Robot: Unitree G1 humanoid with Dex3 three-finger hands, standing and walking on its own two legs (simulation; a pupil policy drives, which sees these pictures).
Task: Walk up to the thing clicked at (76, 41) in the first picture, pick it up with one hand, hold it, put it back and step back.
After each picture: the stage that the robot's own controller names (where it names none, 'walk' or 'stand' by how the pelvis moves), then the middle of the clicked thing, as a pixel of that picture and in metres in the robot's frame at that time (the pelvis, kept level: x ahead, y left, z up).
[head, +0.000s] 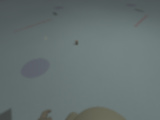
stand; (76, 42) +1.73 +0.32 -0.72
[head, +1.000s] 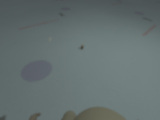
walk; (82, 47) +1.61 +0.11 -0.70
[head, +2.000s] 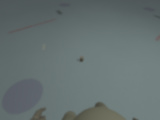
walk; (81, 59) +1.08 +0.08 -0.72
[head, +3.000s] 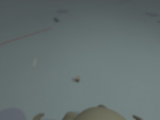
walk; (77, 79) +0.67 +0.14 -0.72
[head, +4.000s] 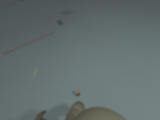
walk; (77, 92) +0.41 +0.21 -0.70
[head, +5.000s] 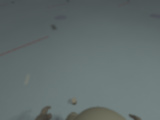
stand; (74, 101) +0.35 +0.18 -0.72
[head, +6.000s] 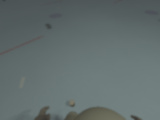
stand; (72, 103) +0.30 +0.20 -0.71
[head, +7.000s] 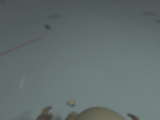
stand; (72, 103) +0.31 +0.20 -0.72
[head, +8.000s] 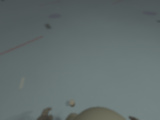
stand; (72, 103) +0.30 +0.20 -0.73
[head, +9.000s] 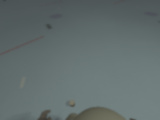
stand; (72, 103) +0.30 +0.20 -0.73
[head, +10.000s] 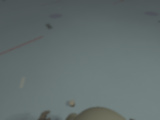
stand; (72, 103) +0.30 +0.20 -0.73
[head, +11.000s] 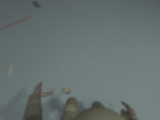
go down; (67, 90) +0.32 +0.21 -0.65
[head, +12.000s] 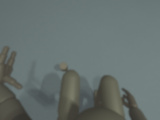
go down; (64, 67) +0.37 +0.25 -0.31
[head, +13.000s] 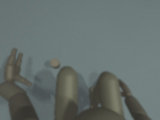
close in; (55, 64) +0.36 +0.27 -0.26
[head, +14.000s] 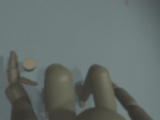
close; (29, 65) +0.34 +0.29 -0.20
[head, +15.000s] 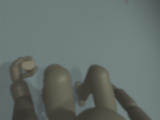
close; (29, 65) +0.34 +0.30 -0.21
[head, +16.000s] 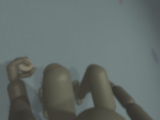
lift; (26, 66) +0.33 +0.30 -0.22
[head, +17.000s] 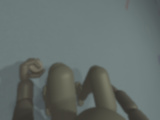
lift; (36, 67) +0.31 +0.27 -0.21
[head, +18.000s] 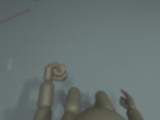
lift; (60, 73) +0.32 +0.20 +0.00
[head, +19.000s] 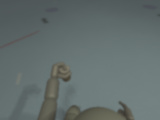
hold; (65, 73) +0.33 +0.18 +0.01
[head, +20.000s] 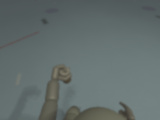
hold; (66, 75) +0.32 +0.18 +0.00
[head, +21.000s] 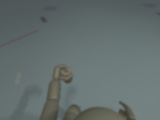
hold; (67, 75) +0.33 +0.17 -0.01
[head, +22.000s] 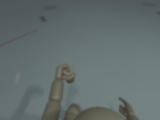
crouch; (69, 75) +0.33 +0.15 -0.01
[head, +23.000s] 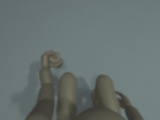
lower; (56, 61) +0.40 +0.23 -0.10
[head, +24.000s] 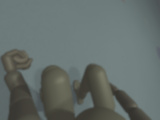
lower; (23, 61) +0.37 +0.31 -0.21
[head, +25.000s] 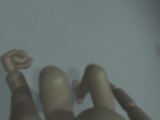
lower; (23, 60) +0.37 +0.31 -0.21
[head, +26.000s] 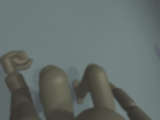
lower; (22, 61) +0.36 +0.31 -0.21
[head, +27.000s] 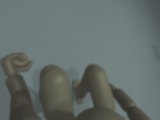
lower; (23, 63) +0.35 +0.31 -0.21
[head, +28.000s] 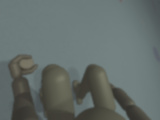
open; (26, 65) +0.34 +0.29 -0.22
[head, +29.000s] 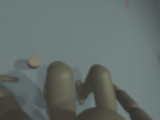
rise; (34, 62) +0.34 +0.28 -0.21
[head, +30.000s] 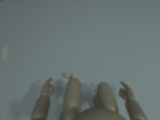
walk; (69, 75) +0.37 +0.22 -0.46
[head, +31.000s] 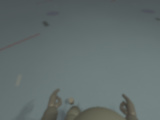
stand; (71, 101) +0.32 +0.19 -0.66
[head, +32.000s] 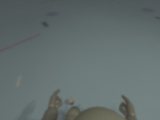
stand; (71, 101) +0.32 +0.20 -0.66
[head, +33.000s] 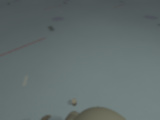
stand; (74, 102) +0.34 +0.18 -0.72
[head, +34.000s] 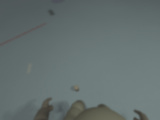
walk; (76, 88) +0.39 +0.18 -0.70
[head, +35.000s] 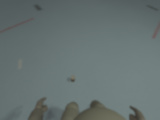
walk; (73, 78) +0.53 +0.17 -0.71
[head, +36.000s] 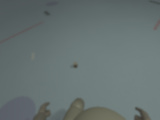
walk; (75, 65) +0.83 +0.28 -0.70
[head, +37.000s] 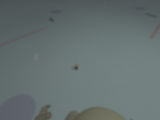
stand; (76, 66) +0.93 +0.22 -0.71
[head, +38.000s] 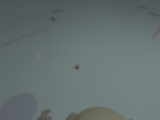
stand; (77, 66) +0.94 +0.22 -0.73
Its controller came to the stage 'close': yes
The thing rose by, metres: 0.70
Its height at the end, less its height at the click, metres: +0.00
